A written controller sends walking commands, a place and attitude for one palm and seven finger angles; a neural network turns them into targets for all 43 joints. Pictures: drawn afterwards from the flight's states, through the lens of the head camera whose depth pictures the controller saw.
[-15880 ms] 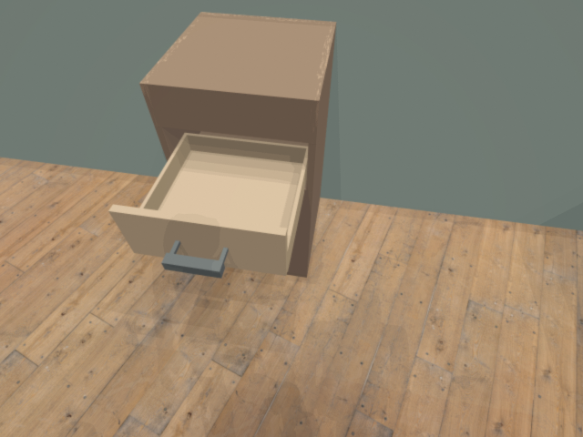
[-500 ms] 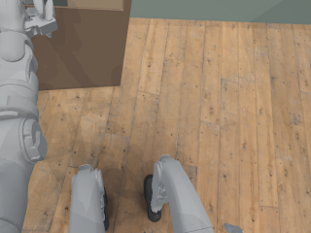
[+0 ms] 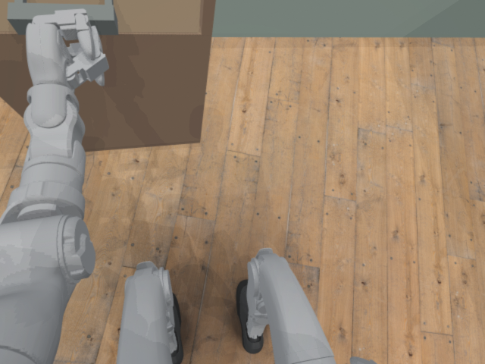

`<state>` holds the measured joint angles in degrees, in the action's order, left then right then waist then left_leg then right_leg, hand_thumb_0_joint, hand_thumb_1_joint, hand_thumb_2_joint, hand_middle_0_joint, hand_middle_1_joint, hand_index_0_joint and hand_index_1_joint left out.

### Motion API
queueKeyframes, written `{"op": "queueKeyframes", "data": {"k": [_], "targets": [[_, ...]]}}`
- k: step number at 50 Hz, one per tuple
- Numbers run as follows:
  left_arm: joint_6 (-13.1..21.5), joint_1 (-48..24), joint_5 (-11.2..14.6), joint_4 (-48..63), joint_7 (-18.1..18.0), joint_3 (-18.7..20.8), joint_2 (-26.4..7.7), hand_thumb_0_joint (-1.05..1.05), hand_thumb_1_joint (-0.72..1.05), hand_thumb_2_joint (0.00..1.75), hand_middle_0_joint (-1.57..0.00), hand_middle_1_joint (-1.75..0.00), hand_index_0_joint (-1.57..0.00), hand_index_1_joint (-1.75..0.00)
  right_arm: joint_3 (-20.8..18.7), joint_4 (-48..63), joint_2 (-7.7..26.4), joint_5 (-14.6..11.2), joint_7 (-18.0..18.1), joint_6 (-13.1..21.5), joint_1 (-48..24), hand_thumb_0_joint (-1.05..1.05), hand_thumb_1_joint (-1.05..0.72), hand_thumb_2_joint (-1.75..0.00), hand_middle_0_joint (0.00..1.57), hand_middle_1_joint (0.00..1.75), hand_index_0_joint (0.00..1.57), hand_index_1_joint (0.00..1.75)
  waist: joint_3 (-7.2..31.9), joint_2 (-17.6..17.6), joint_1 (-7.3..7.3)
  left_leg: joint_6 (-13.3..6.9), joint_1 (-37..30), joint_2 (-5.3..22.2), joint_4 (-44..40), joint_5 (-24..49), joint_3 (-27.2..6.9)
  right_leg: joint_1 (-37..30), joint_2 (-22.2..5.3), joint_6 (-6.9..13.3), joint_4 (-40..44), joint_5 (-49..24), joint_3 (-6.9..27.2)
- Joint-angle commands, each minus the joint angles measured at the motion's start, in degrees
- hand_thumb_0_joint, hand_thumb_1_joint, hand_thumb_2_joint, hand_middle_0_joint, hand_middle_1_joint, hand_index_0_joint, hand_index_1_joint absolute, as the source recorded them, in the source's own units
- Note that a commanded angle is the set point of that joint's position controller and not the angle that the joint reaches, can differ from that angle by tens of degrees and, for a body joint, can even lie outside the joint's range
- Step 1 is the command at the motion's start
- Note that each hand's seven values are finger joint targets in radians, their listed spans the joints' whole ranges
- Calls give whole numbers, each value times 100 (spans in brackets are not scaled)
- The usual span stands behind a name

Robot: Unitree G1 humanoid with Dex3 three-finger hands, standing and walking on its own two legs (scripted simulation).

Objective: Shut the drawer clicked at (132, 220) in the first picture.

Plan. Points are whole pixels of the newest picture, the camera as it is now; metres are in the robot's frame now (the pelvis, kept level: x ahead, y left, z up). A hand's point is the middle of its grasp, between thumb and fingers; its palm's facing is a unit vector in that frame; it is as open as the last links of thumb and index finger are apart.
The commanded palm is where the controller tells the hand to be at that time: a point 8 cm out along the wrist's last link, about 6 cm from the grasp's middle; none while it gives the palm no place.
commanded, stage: pull the fist back off the drawer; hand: left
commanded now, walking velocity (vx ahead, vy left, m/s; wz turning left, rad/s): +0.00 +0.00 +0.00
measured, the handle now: (66, 6) +0.64 +0.21 +0.03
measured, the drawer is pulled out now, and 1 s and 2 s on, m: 0.00 0.00 0.00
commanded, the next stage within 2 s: draw the hand back to the body in 0.06 s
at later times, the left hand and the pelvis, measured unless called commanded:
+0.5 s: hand (47, 74) +0.46 +0.18 +0.12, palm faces +0.11 -0.99 -0.06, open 3.2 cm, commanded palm +0.42 +0.22 +0.14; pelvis +0.05 -0.01 +0.10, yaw +3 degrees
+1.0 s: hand out of the picture +0.34 +0.22 +0.26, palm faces +0.29 -0.90 -0.33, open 3.3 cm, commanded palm +0.29 +0.26 +0.29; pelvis +0.10 -0.01 +0.20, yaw +5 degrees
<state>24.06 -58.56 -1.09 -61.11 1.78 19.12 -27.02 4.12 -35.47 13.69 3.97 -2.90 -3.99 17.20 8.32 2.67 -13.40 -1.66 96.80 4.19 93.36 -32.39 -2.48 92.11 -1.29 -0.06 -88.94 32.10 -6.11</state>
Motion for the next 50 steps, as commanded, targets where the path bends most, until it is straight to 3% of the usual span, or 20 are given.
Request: {"op": "queueKeyframes", "data": {"k": [1, 3, 8, 9, 11, 12, 13, 16, 19, 20, 25, 26, 31, 33, 34, 35, 36, 40, 46, 50], "targets": [[476, -2536, 64, 1382, -89, 244, -1080, 0, 90, 90, -140, -160, -140, -160, -463, 184, 1187, -12, 67, -60, 1004, 0, -90, -90, 20, 30, 20, 30, 3490, 1026, -100, -1, -3274, -175, -1143, 1087, -402, -1356, 305, 155, 1102, -678, 204], [572, -2526, 73, 1604, -87, 218, -1020, 0, 90, 90, -140, -160, -140, -160, -497, 205, 1162, -11, 63, -100, 970, 0, -90, -90, 20, 30, 20, 30, 3704, 1046, -84, -4, -3409, -178, -1090, 1396, -355, -1498, 309, 148, 1105, -889, 234], [647, -2098, 166, 1437, -18, 319, -953, 0, 90, 90, -140, -160, -140, -160, -521, 238, 1124, -19, 57, -207, 916, 0, -90, -90, 20, 30, 20, 30, 3610, 810, -29, -12, -3277, -197, -1009, 1715, -250, -1779, 309, 128, 1132, -1200, 283], [683, -1836, 207, 1865, 6, 563, -1224, 0, 90, 90, -140, -160, -140, -160, -542, 363, 1143, -43, 67, -240, 885, 0, -90, -90, 20, 30, 20, 30, 3954, 873, 193, 0, -3458, -204, -1095, 1871, -204, -2133, 305, 135, 1165, -1346, 326], [637, -1045, 356, 2982, 93, 597, -1251, 0, 90, 90, -140, -160, -140, -160, -604, 658, 1108, -148, 43, -270, 742, 0, -90, -90, 20, 30, 20, 30, 4893, 1299, 570, 60, -4303, -238, -1368, 2567, -161, -2820, 302, 170, 1255, -2000, 390], [548, -646, 454, 3569, 137, 495, -1134, 0, 90, 90, -140, -160, -140, -160, -632, 747, 1083, -208, 24, -283, 698, 0, -90, -90, 20, 30, 20, 30, 5258, 1375, 661, 98, -4761, -242, -1546, 2938, -185, -3146, 294, 173, 1357, -2340, 366], [376, -129, 563, 3904, 185, 305, -865, 0, 90, 90, -140, -160, -140, -160, -664, 833, 1031, -293, 5, -281, 635, 0, -90, -90, 20, 30, 20, 30, 5237, 1248, 701, 111, -4960, -250, -1714, 3067, -169, -3416, 303, 161, 1518, -2519, 350], [-177, 978, 831, 4469, 281, -207, -162, 0, 90, 90, -140, -160, -140, -160, -687, 918, 963, -500, 61, -192, 477, 0, -90, -90, 20, 30, 20, 30, 4557, 641, 631, 54, -4985, -245, -2121, 2905, -115, -3894, 294, 103, 2010, -2670, 331], [-410, 1531, 1042, 4852, 211, -177, -124, 0, 90, 90, -140, -160, -140, -160, -700, 841, 941, -601, 226, -10, 369, 0, -90, -90, 20, 30, 20, 30, 3759, -47, 609, -6, -4656, -277, -2483, 2352, 25, -4466, 262, 8, 2516, -2554, 408], [-417, 1710, 1086, 4868, 200, -326, 95, 0, 90, 90, -140, -160, -140, -160, -690, 813, 889, -617, 275, 67, 315, 0, -90, -90, 20, 30, 20, 30, 3442, -146, 567, -22, -4602, -297, -2598, 2219, 88, -4580, 259, -13, 2676, -2520, 432], [-71, 2365, 1091, 4815, 238, -724, 463, 0, 90, 90, -140, -160, -140, -160, -681, 705, 822, -593, 383, 337, 199, 0, -90, -90, 20, 30, 20, 30, 2492, 14, 625, 22, -5188, -325, -3113, 2145, 176, -4724, 248, 29, 3118, -2306, 351], [-2, 2474, 1070, 4973, 287, -817, 495, 0, 90, 90, -140, -160, -140, -160, -703, 745, 831, -597, 381, 367, 166, 0, -90, -90, 20, 30, 20, 30, 2525, 269, 677, 31, -5507, -330, -3196, 2318, 183, -4738, 245, 62, 3160, -2387, 335], [-158, 3917, 1223, 5076, 510, -764, 466, 0, 90, 90, -140, -160, -140, -160, -677, 1090, 851, -656, 388, 346, -70, 0, -90, -90, 20, 30, 20, 30, 1820, 93, 936, 39, -5989, -354, -3819, 2552, 230, -5437, 244, 97, 3645, -2664, 248], [-215, 4182, 1294, 5508, 544, -720, 424, 0, 90, 90, -140, -160, -140, -160, -638, 1262, 820, -662, 402, 352, -205, 0, -90, -90, 20, 30, 20, 30, 1774, 212, 1030, 48, -6213, -362, -4047, 2644, 241, -5760, 223, 92, 3779, -2807, 228], [-744, 4609, 598, 5541, 31, -817, -143, 0, 90, 90, -140, -160, -140, -160, -641, 1359, 714, -676, 513, 75, -406, 0, -90, -90, 20, 30, 20, 30, 2203, 165, 1325, 66, -6801, -359, -4504, 2742, 308, -6329, 84, 187, 4138, -2761, 444], [-1012, 4697, 582, 6102, -226, -1046, 226, 0, 90, 90, -140, -160, -140, -160, -606, 1596, 609, -697, 592, 2, -449, 0, -90, -90, 20, 30, 20, 30, 1878, 244, 1160, 61, -7036, -346, -4670, 2803, 328, -6359, 68, 168, 4314, -2854, 394], [-1224, 4831, 533, 6354, -395, -1119, 230, 0, 90, 90, -140, -160, -140, -160, -573, 1648, 619, -693, 652, -30, -533, 0, -90, -90, 20, 30, 20, 30, 1768, 442, 1207, 56, -7204, -346, -4804, 2828, 331, -6489, 66, 181, 4469, -2849, 404], [-1709, 5131, 423, 6939, -888, -1064, 84, 0, 90, 90, -140, -160, -140, -160, -424, 1676, 593, -665, 860, 20, -816, 0, -90, -90, 20, 30, 20, 30, 1055, 144, 1170, 27, -7584, -280, -5343, 2603, 265, -6876, 43, 148, 4988, -2711, 303], [-2012, 5831, 407, 7572, -1001, -1149, 232, 0, 90, 90, -140, -160, -140, -160, -332, 1558, 591, -631, 928, 403, -1063, 0, -90, -90, 20, 30, 20, 30, 560, 71, 1302, 4, -8407, -277, -6002, 2997, 204, -7530, 42, 143, 5620, -2965, 251], [-2105, 6811, 445, 8036, -962, -885, 204, 0, 90, 90, -140, -160, -140, -160, -313, 1465, 548, -585, 861, 572, -1150, 0, -90, -90, 20, 30, 20, 30, 330, -198, 1437, 19, -8731, -251, -6334, 3387, 229, -7992, 36, 109, 5923, -3299, 211]]}}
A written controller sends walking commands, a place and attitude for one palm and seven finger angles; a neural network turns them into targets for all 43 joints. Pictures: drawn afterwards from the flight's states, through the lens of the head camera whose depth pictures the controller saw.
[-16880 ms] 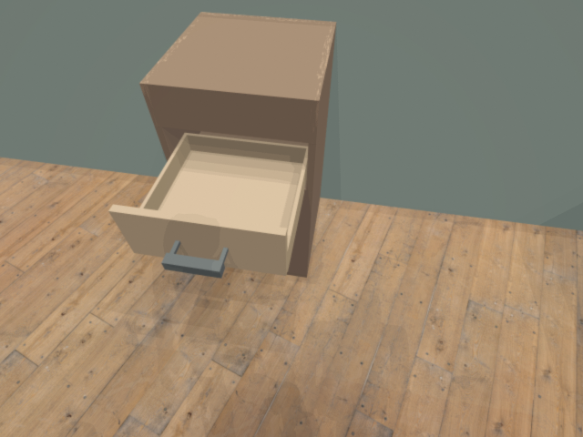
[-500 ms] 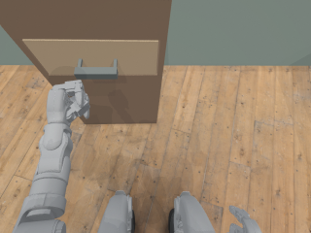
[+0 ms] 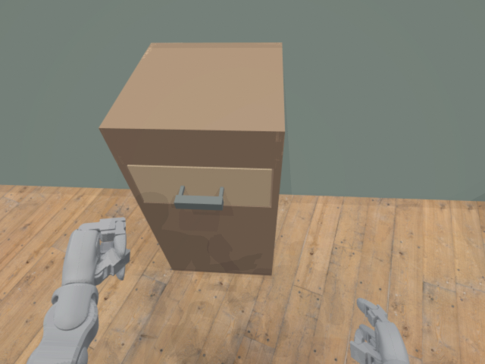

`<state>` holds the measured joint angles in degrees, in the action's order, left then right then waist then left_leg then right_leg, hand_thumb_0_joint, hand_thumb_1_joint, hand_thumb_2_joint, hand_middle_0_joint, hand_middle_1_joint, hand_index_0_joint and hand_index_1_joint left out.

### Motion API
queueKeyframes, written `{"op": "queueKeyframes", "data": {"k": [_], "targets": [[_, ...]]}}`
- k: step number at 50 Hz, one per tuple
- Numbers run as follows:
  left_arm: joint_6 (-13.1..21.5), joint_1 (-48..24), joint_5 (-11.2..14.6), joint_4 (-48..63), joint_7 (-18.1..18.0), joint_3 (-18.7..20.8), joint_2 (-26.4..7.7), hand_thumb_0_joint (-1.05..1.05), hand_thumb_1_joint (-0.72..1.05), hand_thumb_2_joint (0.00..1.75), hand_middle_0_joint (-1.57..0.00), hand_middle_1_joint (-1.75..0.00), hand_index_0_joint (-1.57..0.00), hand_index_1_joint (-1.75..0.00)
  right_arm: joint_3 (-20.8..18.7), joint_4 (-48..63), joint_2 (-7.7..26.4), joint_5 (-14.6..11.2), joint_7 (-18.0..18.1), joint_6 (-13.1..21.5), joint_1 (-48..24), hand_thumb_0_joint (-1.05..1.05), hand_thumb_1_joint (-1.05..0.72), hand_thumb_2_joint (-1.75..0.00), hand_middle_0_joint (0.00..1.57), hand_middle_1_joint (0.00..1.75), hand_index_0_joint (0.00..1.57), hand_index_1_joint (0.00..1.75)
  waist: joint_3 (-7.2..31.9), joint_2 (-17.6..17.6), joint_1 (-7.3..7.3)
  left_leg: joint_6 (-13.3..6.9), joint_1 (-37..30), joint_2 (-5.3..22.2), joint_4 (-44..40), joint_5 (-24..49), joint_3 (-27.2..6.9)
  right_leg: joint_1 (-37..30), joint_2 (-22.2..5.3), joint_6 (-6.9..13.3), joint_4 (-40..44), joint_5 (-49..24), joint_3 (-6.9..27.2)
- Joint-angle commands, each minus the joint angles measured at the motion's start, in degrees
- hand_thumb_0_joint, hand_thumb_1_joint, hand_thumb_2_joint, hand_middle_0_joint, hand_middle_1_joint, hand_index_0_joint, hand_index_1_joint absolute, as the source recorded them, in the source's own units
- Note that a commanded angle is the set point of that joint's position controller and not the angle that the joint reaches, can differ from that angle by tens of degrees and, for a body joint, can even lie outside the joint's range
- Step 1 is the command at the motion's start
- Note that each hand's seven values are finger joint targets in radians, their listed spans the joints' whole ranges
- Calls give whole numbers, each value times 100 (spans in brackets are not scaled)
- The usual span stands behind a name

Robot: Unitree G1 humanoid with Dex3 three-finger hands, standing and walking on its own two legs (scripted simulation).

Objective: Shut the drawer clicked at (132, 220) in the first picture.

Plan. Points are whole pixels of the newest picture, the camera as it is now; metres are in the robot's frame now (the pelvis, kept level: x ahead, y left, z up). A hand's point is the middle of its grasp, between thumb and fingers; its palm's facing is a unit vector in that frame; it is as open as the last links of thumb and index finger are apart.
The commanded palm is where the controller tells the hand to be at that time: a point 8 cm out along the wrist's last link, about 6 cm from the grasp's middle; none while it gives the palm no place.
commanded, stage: draw the hand back to the body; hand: left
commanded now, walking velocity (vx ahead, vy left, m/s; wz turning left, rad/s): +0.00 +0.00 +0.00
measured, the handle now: (200, 196) +0.56 +0.16 -0.17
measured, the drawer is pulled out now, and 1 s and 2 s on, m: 0.00 0.00 0.00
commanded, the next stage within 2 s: step back with the hand held close in 0.54 s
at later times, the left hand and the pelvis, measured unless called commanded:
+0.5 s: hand (32, 280) +0.17 +0.23 +0.18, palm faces +0.42 -0.80 -0.42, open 3.2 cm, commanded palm +0.13 +0.27 +0.19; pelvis +0.00 -0.01 +0.02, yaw +0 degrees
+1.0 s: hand (25, 307) +0.15 +0.24 +0.17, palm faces +0.29 -0.82 -0.50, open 3.2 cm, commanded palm +0.10 +0.29 +0.19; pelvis -0.04 +0.01 +0.02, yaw -1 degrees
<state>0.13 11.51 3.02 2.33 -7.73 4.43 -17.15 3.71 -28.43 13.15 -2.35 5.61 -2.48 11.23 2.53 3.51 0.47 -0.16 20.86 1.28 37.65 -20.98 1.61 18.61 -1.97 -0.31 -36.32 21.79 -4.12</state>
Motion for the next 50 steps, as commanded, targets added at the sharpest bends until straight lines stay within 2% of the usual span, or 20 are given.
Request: {"op": "queueKeyframes", "data": {"k": [1, 4, 6, 9, 13, 14, 18, 20, 22, 29, 33, 34, 35, 36, 38, 39, 41, 45, 46, 50], "targets": [[274, 29, 49, 1754, 20, 691, -849, 0, 90, 90, -140, -160, -140, -160, -278, 733, 611, 52, -5, 461, -605, 0, -90, -90, 20, 30, 20, 30, 793, -313, 93, -133, -1170, 27, -824, 2272, -178, -706, 119, 139, 768, -2294, 28], [312, 222, 72, 2408, 60, 875, -910, 0, 90, 90, -140, -160, -140, -160, -267, 706, 553, 82, -41, 573, -664, 0, -90, -90, 20, 30, 20, 30, 691, -60, 123, -124, -1431, 21, -1011, 2439, -126, -900, 100, 119, 940, -2416, 35], [326, 540, 85, 2609, 57, 1164, -1099, 0, 90, 90, -140, -160, -140, -160, -293, 627, 559, 114, -54, 669, -693, 0, -90, -90, 20, 30, 20, 30, 543, -189, 167, -130, -1469, 21, -1076, 2452, -98, -984, 117, 111, 1084, -2493, 54], [399, 836, 119, 3139, 69, 1336, -1094, 0, 90, 90, -140, -160, -140, -160, -299, 605, 500, 134, -87, 786, -701, 0, -90, -90, 20, 30, 20, 30, 537, -26, 195, -137, -1590, 7, -1163, 2523, -53, -1156, 84, 96, 1144, -2612, 60], [500, 1207, 145, 3570, 83, 1582, -1154, 0, 90, 90, -140, -160, -140, -160, -332, 563, 484, 139, -113, 945, -729, 0, -90, -90, 20, 30, 20, 30, 360, -119, 230, -149, -1661, 6, -1201, 2533, -30, -1173, 106, 80, 1257, -2705, 69], [532, 1277, 153, 3727, 76, 1671, -1199, 0, 90, 90, -140, -160, -140, -160, -350, 562, 485, 146, -111, 988, -727, 0, -90, -90, 20, 30, 20, 30, 428, -101, 246, -157, -1695, 5, -1202, 2522, -23, -1224, 100, 76, 1252, -2713, 76], [669, 1588, 166, 4075, 71, 1985, -1307, 0, 90, 90, -140, -160, -140, -160, -391, 523, 466, 126, -116, 1119, -758, 0, -90, -90, 20, 30, 20, 30, 231, 13, 299, -143, -1683, 28, -1231, 2344, -7, -1170, 103, 83, 1324, -2580, 100], [646, 1729, 160, 3518, 95, 1790, -985, 0, 90, 90, -140, -160, -140, -160, -416, 423, 474, 140, -113, 1127, -733, 0, -90, -90, 20, 30, 20, 30, -99, -399, 243, -168, -1559, 31, -1251, 2086, 17, -1017, 108, 52, 1396, -2401, 81], [641, 1629, 165, 3275, 128, 1668, -874, 0, 90, 90, -140, -160, -140, -160, -451, 399, 525, 130, -98, 1094, -736, 0, -90, -90, 20, 30, 20, 30, -308, -518, 194, -185, -1533, 31, -1298, 1824, 18, -897, 109, 37, 1498, -2132, 107], [816, 1384, 121, 3791, 49, 1889, -1227, 0, 90, 90, -140, -160, -140, -160, -423, 433, 485, 156, -23, 1241, -832, 0, -90, -90, 20, 30, 20, 30, 87, -42, 318, -191, -1617, -8, -1355, 1607, -23, -1092, 57, 82, 1477, -1813, 202], [832, 1458, 128, 3738, 40, 1929, -1225, 0, 90, 90, -140, -160, -140, -160, -402, 387, 459, 159, -15, 1345, -844, 0, -90, -90, 20, 30, 20, 30, -96, 22, 331, -170, -1545, -7, -1389, 1566, -35, -1068, 73, 97, 1534, -1780, 203], [1130, 604, 82, 4271, -8, 2749, -1985, 0, 90, 90, -140, -160, -140, -160, -461, 508, 618, 195, -78, 1172, -661, 0, -90, -90, 20, 30, 20, 30, -644, -250, 47, -247, -975, 75, -1176, 1154, -86, -561, -290, 95, 1951, -1952, 830], [1161, 1317, 56, 3429, 18, 2513, -1562, 0, 90, 90, -140, -160, -140, -160, -476, 322, 484, 207, -83, 1064, -619, 0, -90, -90, 20, 30, 20, 30, -645, -718, 13, -232, -1004, 64, -985, 1095, -113, -446, -458, 129, 2019, -1880, 813], [1222, 1433, 35, 3417, 52, 2366, -1422, 0, 90, 90, -140, -160, -140, -160, -513, 390, 501, 211, -101, 1000, -645, 0, -90, -90, 20, 30, 20, 30, -669, -741, 14, -212, -984, 43, -940, 1077, -115, -326, -501, 145, 2066, -1881, 854], [1280, 2048, 27, 3255, 74, 2102, -1082, 0, 90, 90, -140, -160, -140, -160, -547, 392, 548, 228, -123, 874, -664, 0, -90, -90, 20, 30, 20, 30, -363, -417, -17, -220, -1011, 138, -1104, 1313, -135, -482, -479, 116, 1843, -1869, 677], [1314, 2189, 34, 3403, 71, 2069, -1061, 0, 90, 90, -140, -160, -140, -160, -578, 428, 590, 227, -133, 825, -675, 0, -90, -90, 20, 30, 20, 30, -176, -191, -16, -233, -1009, 193, -1205, 1514, -144, -630, -431, 80, 1686, -2004, 586], [1373, 2384, 40, 3630, 47, 2159, -1153, 0, 90, 90, -140, -160, -140, -160, -616, 487, 624, 238, -125, 760, -711, 0, -90, -90, 20, 30, 20, 30, 160, -43, 25, -239, -1003, 260, -1390, 2003, -211, -905, -314, 26, 1402, -2247, 414], [1428, 2575, 57, 4058, -30, 2342, -1384, 0, 90, 90, -140, -160, -140, -160, -656, 609, 633, 220, -101, 657, -712, 0, -90, -90, 20, 30, 20, 30, 589, -166, 43, -260, -899, 343, -1406, 2608, -338, -1194, -204, -20, 1097, -2559, 359], [1426, 2595, 67, 4080, -50, 2419, -1490, 0, 90, 90, -140, -160, -140, -160, -656, 624, 637, 218, -75, 659, -763, 0, -90, -90, 20, 30, 20, 30, 579, -29, 74, -257, -854, 342, -1441, 2546, -348, -1154, -204, -17, 1088, -2506, 373], [1470, 2632, 81, 4108, -107, 2413, -1440, 0, 90, 90, -140, -160, -140, -160, -675, 620, 615, 202, -47, 657, -682, 0, -90, -90, 20, 30, 20, 30, 500, -76, 40, -265, -541, 384, -1506, 2215, -402, -1133, -142, -37, 988, -2270, 388]]}}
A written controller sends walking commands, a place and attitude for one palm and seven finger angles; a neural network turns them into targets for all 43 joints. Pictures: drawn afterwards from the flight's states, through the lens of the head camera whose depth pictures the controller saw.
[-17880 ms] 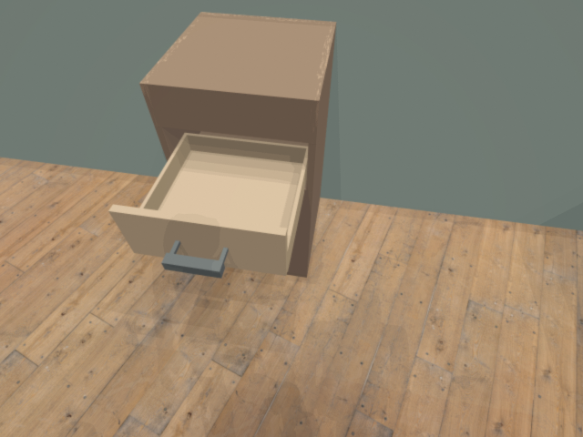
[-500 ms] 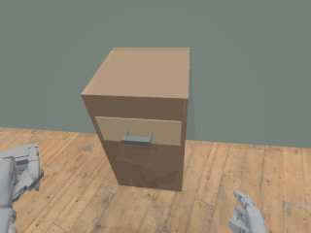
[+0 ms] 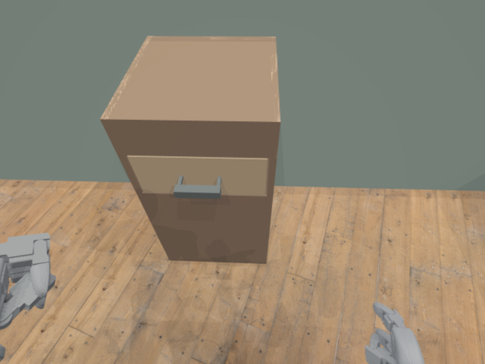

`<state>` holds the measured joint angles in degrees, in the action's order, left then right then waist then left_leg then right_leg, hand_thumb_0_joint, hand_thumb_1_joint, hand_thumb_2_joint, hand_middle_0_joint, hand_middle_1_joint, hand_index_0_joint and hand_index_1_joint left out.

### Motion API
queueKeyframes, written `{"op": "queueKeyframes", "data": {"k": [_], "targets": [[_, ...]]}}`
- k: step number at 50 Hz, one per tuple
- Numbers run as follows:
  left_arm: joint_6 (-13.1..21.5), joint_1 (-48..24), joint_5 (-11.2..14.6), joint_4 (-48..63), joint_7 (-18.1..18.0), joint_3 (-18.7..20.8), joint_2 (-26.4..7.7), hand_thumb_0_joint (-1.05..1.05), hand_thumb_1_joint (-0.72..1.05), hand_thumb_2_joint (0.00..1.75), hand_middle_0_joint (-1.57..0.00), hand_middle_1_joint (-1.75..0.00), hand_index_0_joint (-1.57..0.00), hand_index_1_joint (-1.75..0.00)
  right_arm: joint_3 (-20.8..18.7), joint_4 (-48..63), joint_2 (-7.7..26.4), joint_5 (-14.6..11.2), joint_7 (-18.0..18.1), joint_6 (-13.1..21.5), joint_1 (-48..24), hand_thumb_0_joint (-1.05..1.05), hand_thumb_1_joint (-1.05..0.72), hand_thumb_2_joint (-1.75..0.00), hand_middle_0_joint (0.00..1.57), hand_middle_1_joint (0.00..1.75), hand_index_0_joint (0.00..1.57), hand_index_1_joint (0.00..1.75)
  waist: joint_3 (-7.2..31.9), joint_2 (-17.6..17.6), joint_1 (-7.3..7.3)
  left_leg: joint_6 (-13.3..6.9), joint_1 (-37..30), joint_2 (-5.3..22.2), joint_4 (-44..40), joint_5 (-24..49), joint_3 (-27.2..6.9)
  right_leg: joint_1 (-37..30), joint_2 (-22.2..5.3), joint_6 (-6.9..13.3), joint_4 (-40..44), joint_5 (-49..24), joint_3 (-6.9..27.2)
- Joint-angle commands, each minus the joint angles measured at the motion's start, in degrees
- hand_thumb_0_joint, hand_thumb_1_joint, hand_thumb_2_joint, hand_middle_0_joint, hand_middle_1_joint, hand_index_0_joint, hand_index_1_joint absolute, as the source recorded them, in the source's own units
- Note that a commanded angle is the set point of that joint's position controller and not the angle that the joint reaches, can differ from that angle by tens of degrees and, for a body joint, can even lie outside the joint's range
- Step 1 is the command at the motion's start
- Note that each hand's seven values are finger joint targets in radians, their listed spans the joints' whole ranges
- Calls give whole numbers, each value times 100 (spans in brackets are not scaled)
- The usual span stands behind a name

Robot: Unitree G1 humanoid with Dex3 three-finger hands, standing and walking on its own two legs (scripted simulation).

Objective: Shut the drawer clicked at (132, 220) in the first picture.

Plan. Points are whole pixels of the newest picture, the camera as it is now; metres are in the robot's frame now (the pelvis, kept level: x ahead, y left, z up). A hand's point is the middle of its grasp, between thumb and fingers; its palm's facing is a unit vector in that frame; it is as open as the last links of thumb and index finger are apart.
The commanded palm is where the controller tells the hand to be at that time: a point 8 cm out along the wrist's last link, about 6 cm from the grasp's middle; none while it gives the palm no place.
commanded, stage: step back with the hand held close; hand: left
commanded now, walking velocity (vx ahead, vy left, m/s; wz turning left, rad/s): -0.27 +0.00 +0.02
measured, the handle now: (198, 185) +0.60 +0.17 -0.18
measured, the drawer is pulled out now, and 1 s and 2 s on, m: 0.00 0.00 0.00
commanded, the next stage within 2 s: stop stepping back and stand still in 1.10 s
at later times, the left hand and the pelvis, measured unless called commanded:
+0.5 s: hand (4, 327) +0.14 +0.25 +0.16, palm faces +0.36 -0.80 -0.48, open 3.2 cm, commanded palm +0.06 +0.29 +0.18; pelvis -0.06 +0.01 -0.01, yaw +2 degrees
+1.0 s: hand out of the picture +0.10 +0.26 +0.17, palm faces +0.35 -0.80 -0.48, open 3.2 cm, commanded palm +0.03 +0.29 +0.18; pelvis -0.09 +0.01 +0.00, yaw +1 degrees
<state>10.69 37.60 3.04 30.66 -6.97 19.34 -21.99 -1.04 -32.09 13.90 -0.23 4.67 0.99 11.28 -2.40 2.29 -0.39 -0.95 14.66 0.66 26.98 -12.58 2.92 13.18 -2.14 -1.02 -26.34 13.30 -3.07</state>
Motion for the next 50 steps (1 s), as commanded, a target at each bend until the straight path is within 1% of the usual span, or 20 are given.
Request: {"op": "queueKeyframes", "data": {"k": [1, 6, 11, 15, 19, 22, 25, 27, 30, 33, 35, 37, 38, 39, 41, 42, 43, 45, 47, 50], "targets": [[430, 5, 73, 1347, -188, 934, -994, 0, 90, 90, -140, -160, -140, -160, -210, 988, 578, 10, 58, 319, -681, 0, -90, -90, 20, 30, 20, 30, 1002, 124, 131, -190, 172, 463, -488, 1276, -596, -624, -96, 40, -31, -1345, 276], [497, -10, 48, 1304, -222, 868, -887, 0, 90, 90, -140, -160, -140, -160, -228, 964, 602, 8, 47, 400, -639, 0, -90, -90, 20, 30, 20, 30, 782, 246, 85, -243, 828, 531, -741, 114, -717, -671, -34, 42, -151, -830, 311], [571, -137, 6, 1374, -261, 896, -928, 0, 90, 90, -140, -160, -140, -160, -231, 971, 615, 14, 26, 468, -602, 0, -90, -90, 20, 30, 20, 30, 607, 39, 29, -270, 1339, 491, -753, -1020, -793, -610, -61, 63, 13, -239, 472], [639, -204, -21, 1385, -292, 843, -893, 0, 90, 90, -140, -160, -140, -160, -230, 952, 587, 25, 13, 505, -550, 0, -90, -90, 20, 30, 20, 30, 469, -127, -2, -227, 1232, 375, -456, -1359, -668, -102, -157, 104, 435, 583, 658], [705, -232, -40, 1513, -334, 850, -925, 0, 90, 90, -140, -160, -140, -160, -220, 933, 605, 49, 17, 544, -506, 0, -90, -90, 20, 30, 20, 30, 466, 44, -24, -210, 1109, 405, -475, -1431, -790, 135, -121, 123, 513, 1012, 583], [762, -194, -77, 1605, -343, 940, -964, 0, 90, 90, -140, -160, -140, -160, -213, 961, 620, 39, 47, 606, -556, 0, -90, -90, 20, 30, 20, 30, 539, 533, -4, -332, 1620, 672, -1044, -1805, -1108, -462, 178, 37, -139, 599, 398], [831, -99, -126, 1642, -313, 1082, -1020, 0, 90, 90, -140, -160, -140, -160, -242, 984, 627, 21, 40, 662, -581, 0, -90, -90, 20, 30, 20, 30, 777, 771, 29, -480, 2161, 846, -1150, -1648, -1221, -1159, 360, -3, -907, -539, 399], [880, -58, -167, 1547, -281, 1262, -1091, 0, 90, 90, -140, -160, -140, -160, -272, 954, 612, 30, 33, 730, -611, 0, -90, -90, 20, 30, 20, 30, 817, 729, 57, -574, 2690, 927, -1174, -1868, -1303, -1565, 418, -28, -1228, -766, 495], [926, -213, -136, 1556, -229, 1216, -1040, 0, 90, 90, -140, -160, -140, -160, -326, 843, 595, 24, -5, 735, -485, 0, -90, -90, 20, 30, 20, 30, 773, -24, -20, -422, 2423, 540, -367, -1621, -893, -1041, 70, 103, -664, -967, 969], [895, -282, -58, 1421, -263, 1093, -1103, 0, 90, 90, -140, -160, -140, -160, -377, 650, 472, 44, -74, 654, -398, 0, -90, -90, 20, 30, 20, 30, 781, -961, -87, -10, 988, -101, 1143, -996, -365, 654, -940, 597, 819, 121, 1928], [854, -340, -51, 1388, -339, 987, -1048, 0, 90, 90, -140, -160, -140, -160, -377, 549, 401, 64, -117, 545, -424, 0, -90, -90, 20, 30, 20, 30, 859, -1140, -126, 56, 408, -187, 1681, -640, -324, 1146, -1269, 813, 1097, 137, 1803], [842, -278, -57, 1331, -376, 1032, -1073, 0, 90, 90, -140, -160, -140, -160, -358, 535, 386, 61, -82, 467, -518, 0, -90, -90, 20, 30, 20, 30, 790, -984, -130, -15, 241, -93, 884, -385, -422, 1135, -924, 614, 787, -239, 1286], [876, -230, -67, 1382, -373, 1075, -1108, 0, 90, 90, -140, -160, -140, -160, -354, 546, 454, 62, -52, 446, -594, 0, -90, -90, 20, 30, 20, 30, 715, -667, -105, -120, 370, 95, 204, -279, -662, 1033, -536, 422, 515, -78, 976], [924, -248, -81, 1533, -349, 1061, -1125, 0, 90, 90, -140, -160, -140, -160, -349, 619, 560, 51, -19, 451, -630, 0, -90, -90, 20, 30, 20, 30, 637, -74, -107, -258, 701, 429, -410, -143, -1034, 742, -45, 206, 40, -69, 681], [1057, -247, -213, 1761, -276, 1275, -1187, 0, 90, 90, -140, -160, -140, -160, -355, 794, 666, 98, 37, 617, -796, 0, -90, -90, 20, 30, 20, 30, 911, 1620, -36, -819, 2545, 1681, -2041, -2259, -2451, -908, 760, -52, -2274, 392, 310], [1007, -242, -218, 1814, -273, 1312, -1192, 0, 90, 90, -140, -160, -140, -160, -351, 781, 577, 150, 45, 664, -679, 0, -90, -90, 20, 30, 20, 30, 889, 1485, -57, -967, 2540, 1866, -2031, -2028, -2590, -667, 731, -3, -2986, 701, 551], [991, -308, -184, 1928, -280, 1283, -1171, 0, 90, 90, -140, -160, -140, -160, -387, 732, 538, 162, 24, 727, -554, 0, -90, -90, 20, 30, 20, 30, 937, 933, -59, -1000, 1998, 1812, -1641, -1116, -2382, -166, 689, 40, -3094, 985, 664], [970, 39, -61, 1815, -283, 1197, -1040, 0, 90, 90, -140, -160, -140, -160, -405, 573, 529, 182, -55, 856, -385, 0, -90, -90, 20, 30, 20, 30, 1168, 684, 22, -862, 745, 1550, -1013, 624, -1765, 432, 563, 87, -2300, 1565, 541], [966, 168, 4, 1813, -248, 971, -927, 0, 90, 90, -140, -160, -140, -160, -334, 422, 476, 198, -136, 946, -309, 0, -90, -90, 20, 30, 20, 30, 1352, 902, -5, -712, -372, 1408, -739, 2049, -1545, 763, 509, 100, -1380, 1546, 413], [993, -158, 3, 1840, -157, 893, -1043, 0, 90, 90, -140, -160, -140, -160, -292, 225, 547, 294, -200, 988, -283, 0, -90, -90, 20, 30, 20, 30, 1491, 1094, 9, -613, -1078, 1402, -672, 3089, -1425, 660, 513, 88, -493, 1115, 370]]}}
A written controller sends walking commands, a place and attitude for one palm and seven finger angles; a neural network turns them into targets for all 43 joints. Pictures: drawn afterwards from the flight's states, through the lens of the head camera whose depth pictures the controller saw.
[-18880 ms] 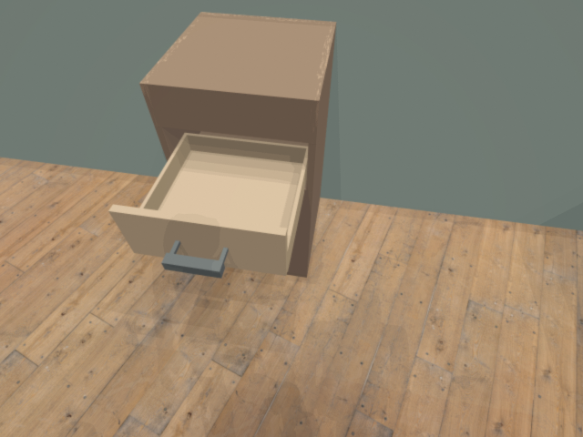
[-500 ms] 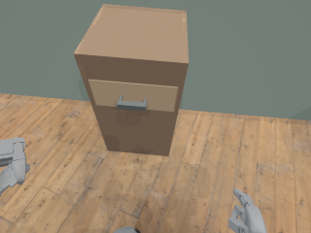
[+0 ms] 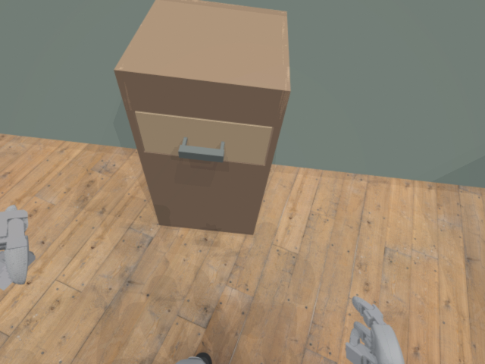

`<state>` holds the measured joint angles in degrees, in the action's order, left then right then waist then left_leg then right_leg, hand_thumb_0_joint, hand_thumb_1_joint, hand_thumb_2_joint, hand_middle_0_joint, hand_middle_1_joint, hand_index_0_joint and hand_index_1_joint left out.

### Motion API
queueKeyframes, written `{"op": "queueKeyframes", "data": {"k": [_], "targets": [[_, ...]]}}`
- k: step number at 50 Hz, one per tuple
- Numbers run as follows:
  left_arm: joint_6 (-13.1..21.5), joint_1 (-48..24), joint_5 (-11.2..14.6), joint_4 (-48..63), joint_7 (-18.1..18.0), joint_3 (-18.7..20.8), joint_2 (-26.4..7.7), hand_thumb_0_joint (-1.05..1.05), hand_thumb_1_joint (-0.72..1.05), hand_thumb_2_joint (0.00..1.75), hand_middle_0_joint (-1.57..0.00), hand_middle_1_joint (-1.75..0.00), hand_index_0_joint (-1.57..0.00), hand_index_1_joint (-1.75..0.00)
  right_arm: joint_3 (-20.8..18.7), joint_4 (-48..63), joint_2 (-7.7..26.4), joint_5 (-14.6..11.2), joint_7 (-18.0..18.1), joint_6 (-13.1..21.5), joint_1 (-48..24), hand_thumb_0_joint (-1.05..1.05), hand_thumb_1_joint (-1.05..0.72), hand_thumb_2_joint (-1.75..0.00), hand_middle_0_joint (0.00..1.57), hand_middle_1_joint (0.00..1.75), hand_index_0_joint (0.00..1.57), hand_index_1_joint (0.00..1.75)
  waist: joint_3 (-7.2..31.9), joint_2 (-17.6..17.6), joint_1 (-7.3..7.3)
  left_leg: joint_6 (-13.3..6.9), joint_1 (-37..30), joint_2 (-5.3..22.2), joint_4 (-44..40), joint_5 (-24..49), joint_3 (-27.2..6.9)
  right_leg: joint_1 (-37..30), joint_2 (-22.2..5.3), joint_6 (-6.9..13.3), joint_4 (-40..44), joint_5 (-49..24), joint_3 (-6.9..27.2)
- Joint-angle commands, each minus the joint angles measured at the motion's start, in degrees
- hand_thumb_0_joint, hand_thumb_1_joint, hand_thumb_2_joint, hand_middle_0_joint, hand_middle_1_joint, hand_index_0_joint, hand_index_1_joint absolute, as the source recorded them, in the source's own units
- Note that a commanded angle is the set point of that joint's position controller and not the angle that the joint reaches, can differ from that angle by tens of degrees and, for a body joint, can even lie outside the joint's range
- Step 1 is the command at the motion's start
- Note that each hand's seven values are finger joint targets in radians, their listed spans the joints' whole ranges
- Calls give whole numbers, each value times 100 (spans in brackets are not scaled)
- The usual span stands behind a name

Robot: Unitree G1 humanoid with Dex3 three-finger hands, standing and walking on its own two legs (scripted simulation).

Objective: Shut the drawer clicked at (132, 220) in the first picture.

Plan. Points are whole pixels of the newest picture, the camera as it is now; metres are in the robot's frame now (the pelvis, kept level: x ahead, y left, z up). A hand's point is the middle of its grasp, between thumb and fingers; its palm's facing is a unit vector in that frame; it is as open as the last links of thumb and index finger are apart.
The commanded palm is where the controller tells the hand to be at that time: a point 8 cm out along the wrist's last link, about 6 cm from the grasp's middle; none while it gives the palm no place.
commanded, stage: step back with the hand held close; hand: left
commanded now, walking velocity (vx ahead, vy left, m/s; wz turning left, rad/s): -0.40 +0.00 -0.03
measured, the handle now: (202, 148) +0.69 +0.15 -0.18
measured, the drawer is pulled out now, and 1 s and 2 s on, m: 0.00 0.00 0.00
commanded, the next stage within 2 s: stop stepping back and stand still in 0.10 s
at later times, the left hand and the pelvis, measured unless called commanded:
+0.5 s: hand out of the picture +0.09 +0.21 +0.16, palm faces +0.27 -0.84 -0.47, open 3.2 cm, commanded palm +0.03 +0.26 +0.18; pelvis -0.11 -0.02 +0.00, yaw -2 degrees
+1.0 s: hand out of the picture +0.06 +0.22 +0.17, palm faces +0.32 -0.84 -0.43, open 3.2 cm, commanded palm none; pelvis -0.13 -0.01 +0.00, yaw -2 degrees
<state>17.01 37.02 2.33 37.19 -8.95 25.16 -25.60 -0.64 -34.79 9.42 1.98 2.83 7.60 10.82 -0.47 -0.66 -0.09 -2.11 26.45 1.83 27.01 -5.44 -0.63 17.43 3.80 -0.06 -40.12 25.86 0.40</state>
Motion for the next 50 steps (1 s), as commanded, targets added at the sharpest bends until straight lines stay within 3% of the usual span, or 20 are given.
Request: {"op": "queueKeyframes", "data": {"k": [1, 5, 8, 9, 12, 15, 18, 22, 25, 29, 32, 34, 37, 38, 43, 44, 45, 46, 49, 50], "targets": [[367, -107, 65, 1173, 61, 383, -752, 0, 90, 90, -140, -160, -140, -160, -341, 464, 1004, 120, -22, 309, -227, 0, -90, -90, 20, 30, 20, 30, 1354, 1459, -14, -474, -2376, 1299, -594, 2736, -1026, 106, -117, -6, 1226, -327, 29], [399, -18, 192, 1168, 198, 641, -988, 0, 90, 90, -140, -160, -140, -160, -339, 682, 1017, 40, -70, 66, -406, 0, -90, -90, 20, 30, 20, 30, 1512, 971, 66, -171, -2119, 976, -324, 1923, -465, -484, -256, -1, 2068, -1339, -66], [357, 344, 312, 929, 215, 773, -1042, 0, 90, 90, -140, -160, -140, -160, -318, 995, 831, -229, -34, -158, -527, 0, -90, -90, 20, 30, 20, 30, 1397, -1105, -11, 221, -1842, -51, 920, -96, 411, 66, -1260, 20, 2457, -3374, 404], [341, 402, 323, 781, 177, 875, -1107, 0, 90, 90, -140, -160, -140, -160, -328, 1086, 856, -312, 24, -188, -755, 0, -90, -90, 20, 30, 20, 30, 1075, -1361, 64, 240, -1241, -285, 1724, -988, 394, 298, -1666, 121, 2528, -3619, 688], [-20, 785, 289, 367, 107, 646, -766, 0, 90, 90, -140, -160, -140, -160, -94, 1105, 629, -278, 109, -368, -775, 0, -90, -90, 20, 30, 20, 30, 875, -430, -21, 194, -219, -39, 1093, -1080, 6, -743, -1776, 521, 1617, -4986, 801], [-105, 315, 225, 673, 38, 353, -738, 0, 90, 90, -140, -160, -140, -160, -182, 1106, 1015, -330, 211, -267, -541, 0, -90, -90, 20, 30, 20, 30, 923, 281, -50, -75, -1587, 340, -396, 1470, -148, -582, -783, -78, 1259, -3314, 202], [-168, 282, 155, 774, 19, 272, -781, 0, 90, 90, -140, -160, -140, -160, -168, 1131, 1007, -301, 232, -104, -428, 0, -90, -90, 20, 30, 20, 30, 1020, 819, -1, -229, -1710, 583, -534, 1176, -735, -551, -526, -132, 1245, -1941, 60], [-131, 167, 89, 994, 9, 298, -706, 0, 90, 90, -140, -160, -140, -160, -162, 1133, 1012, -261, 228, 38, -483, 0, -90, -90, 20, 30, 20, 30, 378, 591, -50, -147, -657, 401, -1148, -2171, -843, -711, -479, 3, 1899, -207, 173], [-162, 161, 46, 637, -14, 228, -560, 0, 90, 90, -140, -160, -140, -160, -199, 1056, 981, -183, 228, 19, -470, 0, -90, -90, 20, 30, 20, 30, 53, 457, -85, 38, -781, 137, -801, -2247, -551, -122, -554, 206, 2433, 785, 363], [-220, -392, 46, 537, -90, 74, -467, 0, 90, 90, -140, -160, -140, -160, -224, 822, 948, -155, 256, -37, -261, 0, -90, -90, 20, 30, 20, 30, 61, -309, -180, 103, -1440, -100, 1022, -1213, -52, 866, -1364, 684, 2810, 1194, 1100], [-316, -756, 25, 347, -132, -92, -354, 0, 90, 90, -140, -160, -140, -160, -172, 758, 957, -165, 296, -48, -229, 0, -90, -90, 20, 30, 20, 30, -162, -191, -210, 62, -1690, -20, 1035, -1655, -63, 1510, -1296, 664, 2447, 1710, 779], [-346, -1015, 8, 409, -123, -111, -386, 0, 90, 90, -140, -160, -140, -160, -117, 785, 977, -162, 326, -72, -301, 0, -90, -90, 20, 30, 20, 30, -491, 112, -220, -19, -1541, 136, 646, -2291, -448, 1863, -972, 549, 1921, 1929, 423], [-308, -1156, -63, 1062, -101, 114, -572, 0, 90, 90, -140, -160, -140, -160, -38, 922, 963, -148, 321, 75, -419, 0, -90, -90, 20, 30, 20, 30, -301, 1896, -140, -237, -418, 1094, -2252, -4640, -2524, 497, 101, 114, -635, 688, -410], [-311, -1012, -96, 1031, -86, 191, -650, 0, 90, 90, -140, -160, -140, -160, -22, 944, 827, -109, 280, 129, -390, 0, -90, -90, 20, 30, 20, 30, -117, 1760, -58, -170, -131, 1217, -2517, -4547, -2574, 83, 97, 125, -1282, 477, -308], [-411, 188, 2, 709, 9, 54, -425, 0, 90, 90, -140, -160, -140, -160, -19, 957, 790, -78, 117, 13, -390, 0, -90, -90, 20, 30, 20, 30, 103, 807, 38, 87, 546, 487, -1331, -2984, -782, -1659, -155, 296, 1586, 236, -274], [-389, 150, -35, 730, 26, 101, -501, 0, 90, 90, -140, -160, -140, -160, -55, 964, 765, -61, 119, -92, -393, 0, -90, -90, 20, 30, 20, 30, -32, 106, 8, 175, 498, 7, -12, -2415, -242, -1257, -705, 451, 2505, 428, 598], [-366, -48, 14, 761, 20, 186, -602, 0, 90, 90, -140, -160, -140, -160, -117, 918, 789, -65, 118, -171, -367, 0, -90, -90, 20, 30, 20, 30, -82, -796, -44, 264, 153, -278, 1773, -1596, 98, -250, -1807, 885, 3381, 1040, 2047], [-342, -493, 63, 943, -31, 221, -587, 0, 90, 90, -140, -160, -140, -160, -115, 822, 803, -76, 74, -164, -319, 0, -90, -90, 20, 30, 20, 30, -54, -967, -51, 284, 205, -198, 2525, -1310, 28, -9, -2310, 1238, 3483, 823, 2388], [-355, -309, 70, 363, -78, 144, -418, 0, 90, 90, -140, -160, -140, -160, -88, 716, 721, -170, 127, -32, -217, 0, -90, -90, 20, 30, 20, 30, 16, -408, -129, 152, -653, 61, 1230, -1177, -18, 164, -1727, 889, 2614, -102, 1114], [-1248, -1175, -572, -4143, 659, -1774, 733, 0, 90, 90, -140, -160, -140, -160, -354, -757, 1258, -118, -465, 140, 43, 0, -90, -90, 20, 30, 20, 30, 72, 148, -399, 133, -475, 278, 1555, -364, -29, 350, -1817, 657, 902, -2627, -60]]}}
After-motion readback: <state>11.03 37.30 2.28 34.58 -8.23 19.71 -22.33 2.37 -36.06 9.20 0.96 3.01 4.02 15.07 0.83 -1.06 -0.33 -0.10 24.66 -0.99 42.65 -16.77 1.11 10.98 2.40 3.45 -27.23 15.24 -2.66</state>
